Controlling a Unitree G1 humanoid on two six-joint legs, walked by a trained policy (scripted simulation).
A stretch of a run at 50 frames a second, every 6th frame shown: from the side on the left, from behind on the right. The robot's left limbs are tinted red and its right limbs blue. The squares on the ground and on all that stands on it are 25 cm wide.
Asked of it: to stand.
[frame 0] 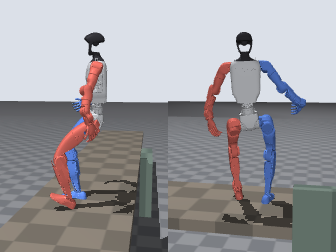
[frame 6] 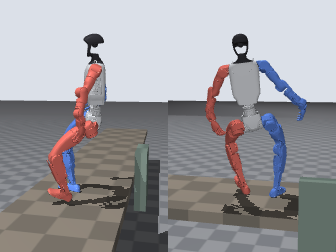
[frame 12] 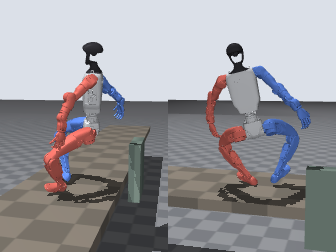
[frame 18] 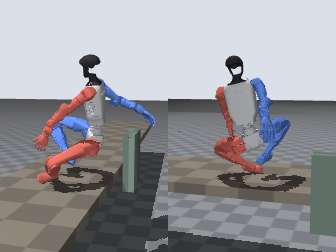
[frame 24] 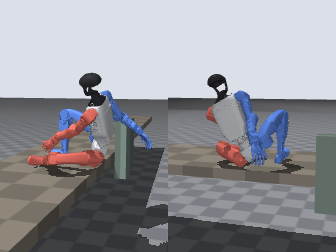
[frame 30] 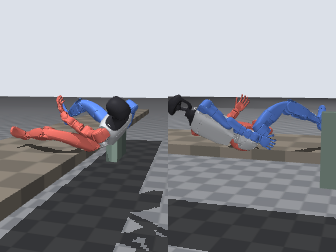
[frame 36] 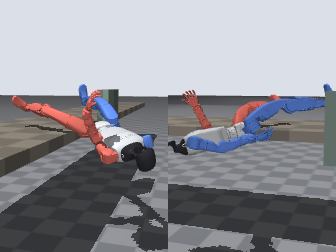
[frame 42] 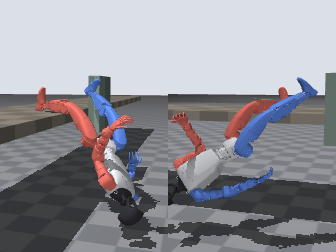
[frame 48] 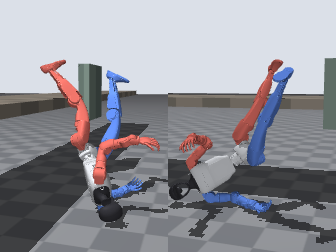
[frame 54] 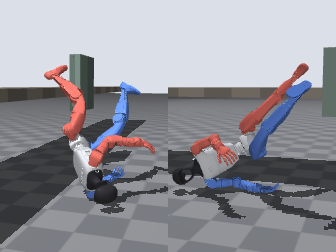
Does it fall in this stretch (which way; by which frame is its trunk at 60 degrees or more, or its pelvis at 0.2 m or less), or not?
yes: goes over to its left; its trunk at 60 degrees or more by frame 30
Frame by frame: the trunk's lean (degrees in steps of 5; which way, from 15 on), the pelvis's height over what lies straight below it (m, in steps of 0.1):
0: 5, 0.7
6: 5, 0.7
12: 15 to its left, 0.6
18: 15 forward and to its left, 0.4
24: 25 forward and to its left, 0.9
30: 60 to its left, 0.8
36: 100 to its left, 0.7
42: 125 to its left, 0.5
48: 115 to its left, 0.3
54: 110 to its left, 0.3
